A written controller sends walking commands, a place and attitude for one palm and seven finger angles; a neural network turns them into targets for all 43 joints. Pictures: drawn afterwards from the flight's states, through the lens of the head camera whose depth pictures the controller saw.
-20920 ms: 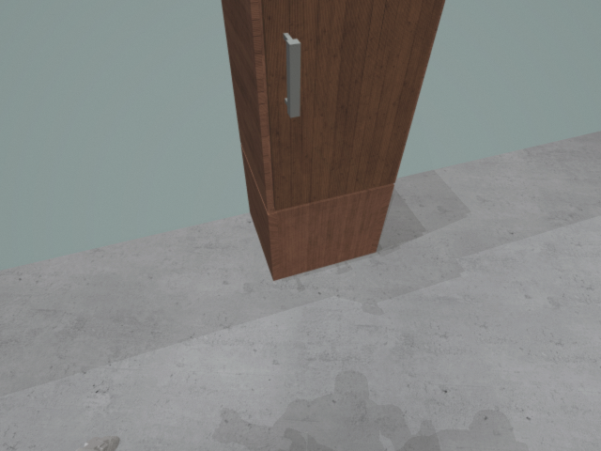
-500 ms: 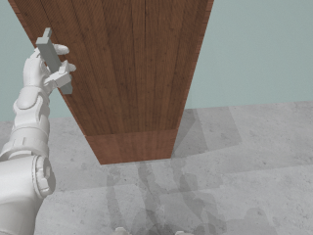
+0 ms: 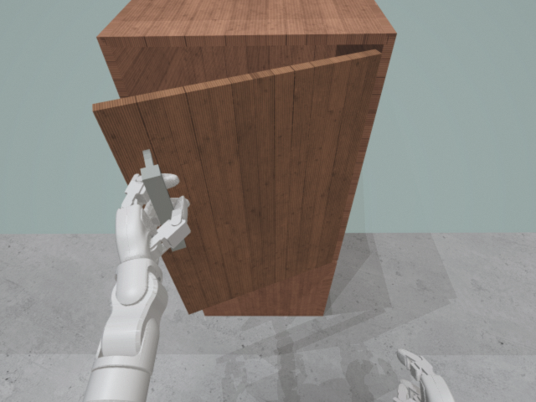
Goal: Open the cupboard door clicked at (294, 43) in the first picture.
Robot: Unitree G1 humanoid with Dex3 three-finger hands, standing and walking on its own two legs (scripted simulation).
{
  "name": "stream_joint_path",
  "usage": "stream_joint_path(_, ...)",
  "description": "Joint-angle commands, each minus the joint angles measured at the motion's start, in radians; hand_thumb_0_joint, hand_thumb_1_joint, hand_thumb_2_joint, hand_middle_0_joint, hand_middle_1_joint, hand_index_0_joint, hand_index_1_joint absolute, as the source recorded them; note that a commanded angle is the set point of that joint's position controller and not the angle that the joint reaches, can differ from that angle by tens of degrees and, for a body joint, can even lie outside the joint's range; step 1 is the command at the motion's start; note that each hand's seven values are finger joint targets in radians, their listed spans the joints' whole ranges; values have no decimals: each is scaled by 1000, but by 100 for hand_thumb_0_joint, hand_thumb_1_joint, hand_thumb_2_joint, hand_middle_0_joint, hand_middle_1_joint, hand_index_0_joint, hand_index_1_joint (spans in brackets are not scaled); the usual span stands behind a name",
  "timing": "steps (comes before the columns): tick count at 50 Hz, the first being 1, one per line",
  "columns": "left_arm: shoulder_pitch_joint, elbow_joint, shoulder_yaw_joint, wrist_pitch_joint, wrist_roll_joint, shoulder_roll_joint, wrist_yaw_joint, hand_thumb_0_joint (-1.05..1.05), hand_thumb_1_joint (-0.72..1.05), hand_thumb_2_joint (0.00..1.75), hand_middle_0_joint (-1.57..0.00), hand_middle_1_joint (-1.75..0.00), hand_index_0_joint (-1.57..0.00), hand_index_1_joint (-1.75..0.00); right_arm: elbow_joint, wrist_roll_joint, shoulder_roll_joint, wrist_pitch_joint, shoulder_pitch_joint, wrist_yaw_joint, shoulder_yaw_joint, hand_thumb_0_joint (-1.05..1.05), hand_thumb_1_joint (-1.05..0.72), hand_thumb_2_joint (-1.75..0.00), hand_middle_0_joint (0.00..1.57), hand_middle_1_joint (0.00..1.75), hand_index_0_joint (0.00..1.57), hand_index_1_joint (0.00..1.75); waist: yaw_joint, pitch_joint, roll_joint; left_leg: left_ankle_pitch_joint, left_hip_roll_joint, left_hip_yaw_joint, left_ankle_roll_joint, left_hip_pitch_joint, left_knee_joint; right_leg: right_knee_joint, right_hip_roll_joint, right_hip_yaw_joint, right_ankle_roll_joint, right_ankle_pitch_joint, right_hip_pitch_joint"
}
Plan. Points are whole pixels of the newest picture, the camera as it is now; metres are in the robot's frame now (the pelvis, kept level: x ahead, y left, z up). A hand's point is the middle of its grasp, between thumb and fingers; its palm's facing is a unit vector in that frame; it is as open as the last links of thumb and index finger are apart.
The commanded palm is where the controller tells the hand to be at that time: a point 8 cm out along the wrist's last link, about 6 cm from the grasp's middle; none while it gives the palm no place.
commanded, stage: pull the door open along its arc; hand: left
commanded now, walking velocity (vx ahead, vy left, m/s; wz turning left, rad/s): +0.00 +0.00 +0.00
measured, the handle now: (163, 202) +0.38 +0.19 +0.11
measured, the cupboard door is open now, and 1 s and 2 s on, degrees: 22 40 42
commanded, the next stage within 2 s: open thumb and fingers to let go in 0.32 s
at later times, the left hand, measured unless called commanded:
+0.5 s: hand (231, 278) +0.25 +0.06 +0.12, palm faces +0.44 -0.90 +0.00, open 5.9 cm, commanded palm +0.21 +0.10 +0.11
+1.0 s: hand (229, 274) +0.25 +0.07 +0.12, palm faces +0.40 -0.91 +0.03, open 13.2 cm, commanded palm +0.21 +0.11 +0.11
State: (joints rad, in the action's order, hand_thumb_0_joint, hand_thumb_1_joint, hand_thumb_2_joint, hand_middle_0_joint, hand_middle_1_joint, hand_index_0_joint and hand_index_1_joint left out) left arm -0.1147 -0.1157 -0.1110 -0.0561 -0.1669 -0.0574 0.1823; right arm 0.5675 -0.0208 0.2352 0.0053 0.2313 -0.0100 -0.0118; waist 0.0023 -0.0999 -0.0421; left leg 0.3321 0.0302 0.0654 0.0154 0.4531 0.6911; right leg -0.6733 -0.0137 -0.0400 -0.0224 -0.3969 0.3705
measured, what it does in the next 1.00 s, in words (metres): stands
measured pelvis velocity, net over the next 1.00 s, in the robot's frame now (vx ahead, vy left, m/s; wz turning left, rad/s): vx -0.02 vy -0.03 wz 0.06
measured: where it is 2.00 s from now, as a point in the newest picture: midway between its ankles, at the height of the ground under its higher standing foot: outside the picture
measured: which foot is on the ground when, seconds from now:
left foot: down 0.00-1.00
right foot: down 0.00-1.00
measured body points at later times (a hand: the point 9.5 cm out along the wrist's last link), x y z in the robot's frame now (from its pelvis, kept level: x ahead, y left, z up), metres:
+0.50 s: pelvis +0.00 -0.04 +0.00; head -0.03 -0.07 +0.45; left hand +0.22 +0.11 +0.12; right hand +0.20 -0.24 -0.09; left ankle +0.01 +0.11 -0.72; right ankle -0.03 -0.10 -0.72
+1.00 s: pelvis -0.02 -0.03 +0.01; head -0.04 -0.06 +0.46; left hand +0.23 +0.11 +0.12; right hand +0.19 -0.23 -0.08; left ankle +0.01 +0.11 -0.72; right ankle -0.03 -0.10 -0.72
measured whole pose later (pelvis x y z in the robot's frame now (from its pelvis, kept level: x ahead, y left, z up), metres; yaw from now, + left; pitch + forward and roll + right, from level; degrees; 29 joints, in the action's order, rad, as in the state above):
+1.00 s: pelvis -0.02 -0.03 +0.01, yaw +3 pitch -3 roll +0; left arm 0.14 0.10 0.20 0.04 0.01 0.08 0.50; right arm 0.60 0.04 0.19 0.08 0.14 0.02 -0.02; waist 0.02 -0.03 -0.06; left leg 0.27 0.03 -0.01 -0.03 0.28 0.60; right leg -0.59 -0.03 -0.11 -0.07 -0.36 0.18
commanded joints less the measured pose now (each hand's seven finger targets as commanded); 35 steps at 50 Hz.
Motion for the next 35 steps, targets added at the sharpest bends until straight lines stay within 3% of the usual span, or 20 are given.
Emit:
stream_joint_path(1, -28, 381, -4, 66, 95, -64, 222, 0, 90, 90, -40, -135, -40, -135, -170, 22, 80, -6, -137, 6, 26, 0, -90, -90, 20, 30, 20, 30, 42, -184, 67, -316, -13, -45, 3, -212, -93, 105, -3, -17, 8, 400, -104)
stream_joint_path(4, 85, 442, 12, 119, 129, -41, 301, 0, 90, 90, -40, -135, -40, -135, -165, 37, 62, 32, -170, 21, 17, 0, -90, -90, 20, 30, 20, 30, 42, -148, 119, -309, -14, -48, 2, -227, -98, 148, 8, -3, 7, 413, -150)
stream_joint_path(5, 130, 481, 54, 127, 136, -2, 310, 0, 90, 90, -40, -135, -40, -135, -173, 40, 54, 42, -185, 22, 13, 0, -90, -90, 20, 30, 20, 30, 43, -134, 102, -322, -16, -41, 4, -239, -99, 153, 13, 3, 8, 451, -157)
stream_joint_path(9, 329, 569, 104, 132, 174, 14, 306, 0, 90, 90, -40, -135, -40, -135, -183, 46, 36, 85, -208, 16, 8, 0, -90, -90, 20, 30, 20, 30, 59, -103, 73, -365, -17, -41, 2, -250, -100, 159, 16, 21, -3, 535, -197)
stream_joint_path(12, 380, 642, 170, 126, 184, 59, 306, 0, 90, 90, -40, -135, -40, -135, -199, 49, 22, 101, -226, 8, 4, 0, -90, -90, 20, 30, 20, 30, 52, -82, 68, -378, -19, -44, 1, -253, -92, 147, 18, 24, 0, 582, -196)
stream_joint_path(14, 351, 637, 212, 124, 198, 87, 316, 0, 90, 90, -40, -135, -40, -135, -194, 51, 22, 103, -239, 8, 4, 0, -90, -90, 20, 30, 20, 30, 34, -42, 94, -359, -19, -53, 4, -251, -79, 163, 22, 33, 5, 577, -172)
stream_joint_path(20, 198, 592, 372, 107, 224, 210, 351, 0, 90, 90, -40, -135, -40, -135, -175, 56, 26, 68, -266, 8, 6, 0, -90, -90, 20, 30, 20, 30, 3, -33, 115, -252, -34, -74, 9, -259, -47, 195, 48, 48, 16, 430, -97)
stream_joint_path(21, 90, 574, 337, 97, 218, 169, 360, 0, 90, 90, -40, -135, -40, -135, -163, 57, 28, 61, -265, 17, 3, 0, -90, -90, 20, 30, 20, 30, -7, -28, 133, -233, -39, -79, 11, -250, -47, 204, 55, 60, 23, 417, -85)
stream_joint_path(22, 100, 551, 321, 90, 208, 164, 358, 0, 83, 87, -40, -134, -40, -134, -157, 58, 26, 55, -269, 23, 6, 0, -90, -90, 20, 30, 20, 30, 6, -33, 141, -212, -44, -78, 9, -245, -47, 220, 61, 73, 27, 387, -94)
stream_joint_path(25, 73, 526, 325, 65, 207, 159, 343, 0, 62, 78, -38, -132, -38, -132, -146, 57, 24, 41, -264, 31, 8, 0, -90, -90, 20, 30, 20, 30, 13, -43, 128, -200, -44, -82, 11, -251, -62, 236, 70, 86, 25, 338, -99)
stream_joint_path(35, 30, 457, 301, 23, 183, 147, 305, 0, -8, 48, -33, -124, -33, -124, -130, 56, 25, 11, -249, 43, 11, 0, -90, -90, 20, 30, 20, 30, 23, -64, 144, -191, -42, -83, 13, -256, -88, 253, 79, 92, 31, 319, -118)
